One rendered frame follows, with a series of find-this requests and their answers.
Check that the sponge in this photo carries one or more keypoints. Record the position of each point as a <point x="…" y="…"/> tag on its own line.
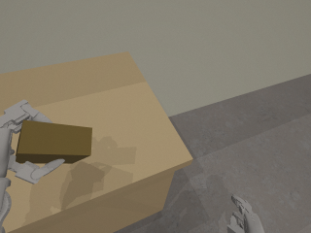
<point x="43" y="142"/>

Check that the robot right hand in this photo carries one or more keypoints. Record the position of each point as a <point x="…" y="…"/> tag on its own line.
<point x="249" y="222"/>

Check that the robot left hand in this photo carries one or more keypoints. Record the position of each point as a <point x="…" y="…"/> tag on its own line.
<point x="11" y="122"/>

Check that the left robot forearm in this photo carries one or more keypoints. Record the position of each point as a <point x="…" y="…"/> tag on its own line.
<point x="5" y="201"/>

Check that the table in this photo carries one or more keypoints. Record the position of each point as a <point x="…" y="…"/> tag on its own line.
<point x="135" y="149"/>

